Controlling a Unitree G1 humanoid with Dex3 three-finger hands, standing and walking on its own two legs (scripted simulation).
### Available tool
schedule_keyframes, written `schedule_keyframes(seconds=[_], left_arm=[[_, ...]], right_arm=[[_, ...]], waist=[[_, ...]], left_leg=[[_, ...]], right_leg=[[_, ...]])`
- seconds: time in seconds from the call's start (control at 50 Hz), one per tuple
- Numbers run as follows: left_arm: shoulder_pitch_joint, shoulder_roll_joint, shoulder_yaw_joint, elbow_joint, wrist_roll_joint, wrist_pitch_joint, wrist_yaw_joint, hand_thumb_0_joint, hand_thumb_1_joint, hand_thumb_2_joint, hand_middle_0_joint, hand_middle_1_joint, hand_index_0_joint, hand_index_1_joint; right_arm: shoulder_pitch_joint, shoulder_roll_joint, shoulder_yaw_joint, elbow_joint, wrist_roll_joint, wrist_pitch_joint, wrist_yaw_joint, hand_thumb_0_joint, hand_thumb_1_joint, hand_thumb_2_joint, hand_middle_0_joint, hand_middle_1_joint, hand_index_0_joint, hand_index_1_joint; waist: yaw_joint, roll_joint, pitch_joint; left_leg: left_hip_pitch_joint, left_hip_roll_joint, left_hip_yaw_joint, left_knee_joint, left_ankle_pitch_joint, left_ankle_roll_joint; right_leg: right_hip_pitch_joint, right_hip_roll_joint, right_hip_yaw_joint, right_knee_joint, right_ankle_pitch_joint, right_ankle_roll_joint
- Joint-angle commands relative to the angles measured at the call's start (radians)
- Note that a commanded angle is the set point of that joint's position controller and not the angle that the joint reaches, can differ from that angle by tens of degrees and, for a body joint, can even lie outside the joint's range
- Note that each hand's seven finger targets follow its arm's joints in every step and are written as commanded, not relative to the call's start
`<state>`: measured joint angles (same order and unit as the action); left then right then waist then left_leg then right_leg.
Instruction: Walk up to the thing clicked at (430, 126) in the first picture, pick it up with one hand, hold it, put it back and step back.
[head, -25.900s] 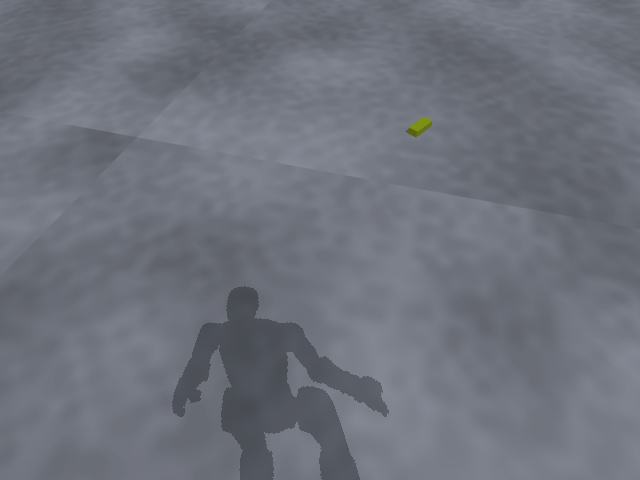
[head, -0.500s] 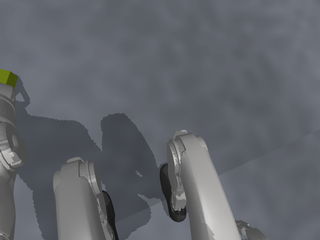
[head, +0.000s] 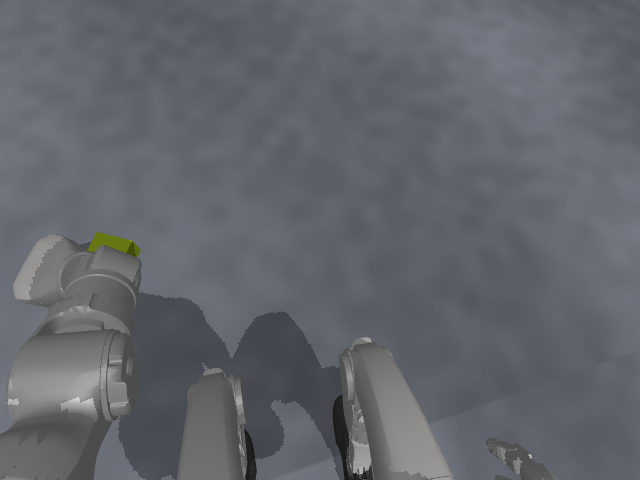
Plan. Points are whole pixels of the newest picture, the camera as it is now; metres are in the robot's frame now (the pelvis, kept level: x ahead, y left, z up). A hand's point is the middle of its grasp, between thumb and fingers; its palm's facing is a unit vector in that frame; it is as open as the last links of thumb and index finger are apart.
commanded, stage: lift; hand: left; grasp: from above
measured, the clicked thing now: (98, 284) +0.42 +0.27 -0.13
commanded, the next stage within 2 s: hold in 0.76 s
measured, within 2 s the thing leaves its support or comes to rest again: neither
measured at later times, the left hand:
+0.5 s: hand (48, 261) +0.38 +0.23 +0.06, palm faces -0.17 -0.45 -0.88, open 8.7 cm
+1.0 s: hand out of the picture +0.38 +0.24 +0.12, palm faces -0.17 -0.45 -0.88, open 8.7 cm
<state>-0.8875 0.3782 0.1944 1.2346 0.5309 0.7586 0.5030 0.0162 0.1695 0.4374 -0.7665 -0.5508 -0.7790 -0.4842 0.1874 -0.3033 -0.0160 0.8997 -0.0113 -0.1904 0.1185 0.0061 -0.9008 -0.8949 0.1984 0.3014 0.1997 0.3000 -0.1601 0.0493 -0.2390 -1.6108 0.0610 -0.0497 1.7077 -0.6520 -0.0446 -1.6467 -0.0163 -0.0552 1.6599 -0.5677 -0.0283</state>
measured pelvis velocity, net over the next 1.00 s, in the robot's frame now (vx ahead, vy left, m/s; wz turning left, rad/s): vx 0.06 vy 0.00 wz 0.01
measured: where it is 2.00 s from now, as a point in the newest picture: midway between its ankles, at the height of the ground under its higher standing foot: outside the picture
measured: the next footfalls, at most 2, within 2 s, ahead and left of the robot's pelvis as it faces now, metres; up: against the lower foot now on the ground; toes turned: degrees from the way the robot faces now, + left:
none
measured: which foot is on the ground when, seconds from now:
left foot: down 0.00-1.00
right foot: down 0.00-1.00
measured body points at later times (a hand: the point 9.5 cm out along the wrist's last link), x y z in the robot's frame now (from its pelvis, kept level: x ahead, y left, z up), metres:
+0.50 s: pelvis +0.03 -0.01 +0.13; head +0.12 -0.02 +0.57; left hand +0.39 +0.25 +0.11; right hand +0.11 -0.27 +0.00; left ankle +0.05 +0.14 -0.51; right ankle +0.08 -0.11 -0.51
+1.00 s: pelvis +0.06 +0.00 +0.19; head +0.12 +0.00 +0.63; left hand +0.39 +0.26 +0.17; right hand +0.15 -0.26 +0.06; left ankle +0.05 +0.14 -0.51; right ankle +0.08 -0.11 -0.51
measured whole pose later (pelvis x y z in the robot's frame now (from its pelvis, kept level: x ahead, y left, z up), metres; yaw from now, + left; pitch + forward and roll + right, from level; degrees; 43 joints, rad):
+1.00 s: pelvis +0.06 +0.00 +0.19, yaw +1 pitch +12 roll +0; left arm -0.74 0.18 0.06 1.23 0.45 0.85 0.54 0.01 0.22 0.39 -0.78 -0.48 -0.78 -0.44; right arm 0.21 -0.28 -0.02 0.89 -0.01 -0.15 0.11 0.01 -0.90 -0.90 0.20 0.30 0.20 0.30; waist -0.06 0.03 -0.11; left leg -0.64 0.05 0.01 0.86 -0.42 -0.03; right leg -0.69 -0.01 -0.03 0.84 -0.37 -0.01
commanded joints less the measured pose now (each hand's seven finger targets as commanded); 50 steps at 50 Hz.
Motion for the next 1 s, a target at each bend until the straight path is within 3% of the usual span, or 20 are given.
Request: schedule_keyframes(seconds=[0.0, 0.04, 0.08, 0.1, 0.14, 0.16, 0.22, 0.28, 0.36, 0.38, 0.46, 0.56, 0.62, 0.68, 0.76, 0.84, 0.88, 0.92, 0.94, 0.98], left_arm=[[-0.415, 0.251, -0.067, -0.194, 0.042, 0.008, 0.069, 0.000, 0.740, 0.719, -1.072, -0.630, -1.089, -0.616], [-0.351, 0.196, -0.091, -0.093, 0.028, 0.023, 0.074, 0.000, 0.720, 0.713, -1.061, -0.617, -1.074, -0.608], [-0.378, 0.208, -0.081, -0.113, 0.022, 0.023, 0.083, 0.000, 0.710, 0.699, -1.061, -0.599, -1.071, -0.593], [-0.342, 0.169, -0.103, -0.063, 0.017, 0.032, 0.080, 0.000, 0.702, 0.687, -1.061, -0.583, -1.069, -0.578], [-0.365, 0.172, -0.101, -0.071, 0.007, 0.030, 0.084, 0.000, 0.690, 0.665, -1.048, -0.574, -1.058, -0.568], [-0.351, 0.146, -0.112, -0.056, 0.002, 0.031, 0.084, 0.000, 0.671, 0.678, -1.044, -0.563, -1.047, -0.565], [-0.336, 0.152, -0.112, -0.067, -0.003, 0.032, 0.094, 0.000, 0.649, 0.663, -1.017, -0.569, -1.025, -0.565], [-0.341, 0.152, -0.105, -0.096, -0.020, 0.041, 0.095, 0.000, 0.652, 0.603, -1.002, -0.558, -1.023, -0.541], [-0.330, 0.126, -0.115, -0.146, -0.041, 0.054, 0.086, 0.000, 0.629, 0.629, -0.980, -0.580, -1.000, -0.564], [-0.344, 0.129, -0.120, -0.174, -0.038, 0.055, 0.085, 0.000, 0.625, 0.646, -0.988, -0.576, -1.001, -0.567], [-0.354, 0.145, -0.127, -0.228, -0.030, 0.069, 0.076, 0.000, 0.627, 0.639, -0.983, -0.570, -0.997, -0.559], [-0.307, 0.094, -0.154, -0.193, -0.028, 0.086, 0.065, 0.000, 0.648, 0.616, -0.993, -0.566, -1.009, -0.553], [-0.298, 0.050, -0.158, -0.168, -0.037, 0.091, 0.056, 0.000, 0.656, 0.604, -0.988, -0.585, -1.010, -0.565], [-0.302, 0.051, -0.169, -0.144, -0.024, 0.093, 0.058, 0.000, 0.670, 0.630, -1.015, -0.574, -1.023, -0.568], [-0.291, 0.023, -0.179, -0.126, -0.018, 0.085, 0.069, 0.000, 0.674, 0.632, -1.008, -0.591, -1.018, -0.582], [-0.313, 0.012, -0.175, -0.168, -0.027, 0.080, 0.085, 0.000, 0.672, 0.625, -1.001, -0.597, -1.013, -0.586], [-0.322, 0.000, -0.178, -0.179, -0.028, 0.079, 0.084, 0.000, 0.604, 0.530, -0.965, -0.543, -0.966, -0.542], [-0.322, 0.001, -0.178, -0.194, -0.030, 0.081, 0.091, 0.000, 0.564, 0.554, -0.940, -0.552, -0.934, -0.558], [-0.314, 0.033, -0.164, -0.177, -0.021, 0.081, 0.094, 0.000, 0.548, 0.542, -0.917, -0.552, -0.914, -0.554], [-0.322, -0.001, -0.179, -0.183, -0.015, 0.082, 0.097, 0.000, 0.547, 0.558, -0.914, -0.562, -0.910, -0.566]], right_arm=[[0.121, -0.170, -0.047, -0.013, 0.014, -0.035, -0.031, 0.000, -0.894, -0.898, 0.200, 0.300, 0.200, 0.300], [0.098, -0.166, -0.046, -0.023, 0.021, -0.041, -0.035, 0.000, -0.894, -0.898, 0.200, 0.300, 0.200, 0.300], [0.106, -0.161, -0.044, -0.005, 0.022, -0.044, -0.039, 0.000, -0.894, -0.899, 0.200, 0.300, 0.200, 0.300], [0.090, -0.154, -0.037, -0.017, 0.022, -0.050, -0.040, 0.000, -0.893, -0.898, 0.200, 0.300, 0.200, 0.300], [0.079, -0.151, -0.034, -0.021, 0.023, -0.051, -0.044, 0.000, -0.894, -0.899, 0.200, 0.300, 0.200, 0.300], [0.082, -0.142, -0.032, -0.022, 0.024, -0.053, -0.044, 0.000, -0.893, -0.898, 0.200, 0.300, 0.200, 0.300], [0.074, -0.136, -0.030, -0.031, 0.019, -0.053, -0.044, 0.000, -0.891, -0.898, 0.200, 0.300, 0.200, 0.300], [0.071, -0.138, -0.029, -0.048, 0.013, -0.046, -0.045, 0.000, -0.892, -0.898, 0.200, 0.300, 0.200, 0.300], [0.057, -0.133, -0.024, -0.067, 0.011, -0.032, -0.044, 0.000, -0.891, -0.897, 0.200, 0.300, 0.200, 0.300], [0.062, -0.138, -0.024, -0.072, 0.010, -0.032, -0.045, 0.000, -0.892, -0.898, 0.200, 0.300, 0.200, 0.300], [0.068, -0.139, -0.025, -0.081, 0.014, -0.024, -0.046, 0.000, -0.890, -0.896, 0.200, 0.300, 0.200, 0.300], [0.057, -0.133, -0.031, -0.087, 0.020, -0.021, -0.043, 0.000, -0.891, -0.897, 0.200, 0.300, 0.200, 0.300], [0.051, -0.128, -0.033, -0.083, 0.022, -0.012, -0.038, 0.000, -0.892, -0.896, 0.200, 0.300, 0.200, 0.300], [0.057, -0.130, -0.031, -0.081, 0.023, -0.015, -0.031, 0.000, -0.893, -0.896, 0.200, 0.300, 0.200, 0.300], [0.045, -0.127, -0.034, -0.081, 0.020, -0.023, -0.023, 0.000, -0.894, -0.897, 0.200, 0.300, 0.200, 0.300], [0.037, -0.134, -0.044, -0.088, 0.016, -0.015, -0.014, 0.000, -0.896, -0.898, 0.200, 0.300, 0.200, 0.300], [0.035, -0.133, -0.044, -0.090, 0.017, -0.004, -0.011, 0.000, -0.904, -0.900, 0.199, 0.300, 0.199, 0.300], [0.034, -0.131, -0.043, -0.095, 0.014, 0.000, -0.010, 0.000, -0.905, -0.901, 0.199, 0.300, 0.199, 0.300], [0.036, -0.138, -0.048, -0.092, 0.013, 0.005, -0.012, 0.000, -0.903, -0.900, 0.199, 0.300, 0.199, 0.300], [0.050, -0.134, -0.047, -0.092, 0.010, 0.008, -0.009, 0.000, -0.904, -0.899, 0.199, 0.300, 0.199, 0.300]], waist=[[0.001, 0.086, -0.510], [0.002, 0.064, -0.467], [0.009, 0.063, -0.430], [0.007, 0.049, -0.406], [0.017, 0.059, -0.373], [0.006, 0.027, -0.375], [0.025, 0.024, -0.350], [0.038, 0.039, -0.355], [0.044, 0.006, -0.362], [0.032, -0.002, -0.393], [0.049, -0.009, -0.402], [0.062, -0.027, -0.336], [0.071, -0.010, -0.310], [0.062, -0.037, -0.264], [0.076, -0.033, -0.214], [0.085, 0.002, -0.230], [0.079, 0.002, -0.256], [0.079, -0.025, -0.256], [0.089, -0.007, -0.243], [0.080, -0.007, -0.252]], left_leg=[[0.455, -0.034, 0.040, -0.326, 0.177, 0.036], [0.502, -0.031, 0.039, -0.373, 0.192, 0.035], [0.529, -0.031, 0.040, -0.415, 0.199, 0.035], [0.537, -0.033, 0.048, -0.430, 0.213, 0.036], [0.559, -0.037, 0.056, -0.462, 0.225, 0.037], [0.559, -0.038, 0.058, -0.471, 0.233, 0.040], [0.587, -0.046, 0.072, -0.521, 0.258, 0.039], [0.656, -0.050, 0.075, -0.581, 0.292, 0.033], [0.701, -0.059, 0.089, -0.632, 0.341, 0.035], [0.729, -0.058, 0.086, -0.643, 0.351, 0.034], [0.802, -0.060, 0.090, -0.706, 0.380, 0.032], [0.883, -0.062, 0.090, -0.789, 0.393, 0.030], [0.924, -0.069, 0.094, -0.826, 0.444, 0.026], [0.954, -0.068, 0.092, -0.859, 0.418, 0.032], [1.004, -0.063, 0.088, -0.910, 0.410, 0.028], [1.090, -0.058, 0.086, -0.939, 0.450, 0.021], [1.113, -0.061, 0.088, -0.945, 0.494, 0.022], [1.133, -0.060, 0.086, -0.956, 0.505, 0.025], [1.124, -0.060, 0.090, -0.952, 0.520, 0.022], [1.146, -0.057, 0.079, -0.965, 0.533, 0.020]], right_leg=[[0.511, 0.042, 0.024, -0.360, 0.136, 0.022], [0.549, 0.046, 0.020, -0.404, 0.149, 0.021], [0.596, 0.047, 0.027, -0.449, 0.151, 0.024], [0.617, 0.049, 0.033, -0.472, 0.161, 0.025], [0.669, 0.048, 0.045, -0.520, 0.165, 0.027], [0.703, 0.050, 0.055, -0.539, 0.166, 0.032], [0.787, 0.051, 0.071, -0.604, 0.178, 0.036], [0.849, 0.056, 0.062, -0.645, 0.227, 0.034], [0.943, 0.058, 0.074, -0.704, 0.286, 0.044], [0.978, 0.055, 0.074, -0.714, 0.304, 0.049], [1.058, 0.047, 0.071, -0.766, 0.348, 0.051], [1.102, 0.048, 0.059, -0.829, 0.342, 0.047], [1.131, 0.051, 0.059, -0.845, 0.433, 0.045], [1.135, 0.047, 0.058, -0.883, 0.398, 0.046], [1.145, 0.049, 0.043, -0.910, 0.368, 0.039], [1.161, 0.052, 0.030, -0.913, 0.414, 0.030], [1.192, 0.052, 0.031, -0.914, 0.466, 0.027], [1.213, 0.051, 0.026, -0.924, 0.487, 0.029], [1.205, 0.052, 0.025, -0.913, 0.498, 0.025], [1.209, 0.052, 0.021, -0.910, 0.508, 0.021]])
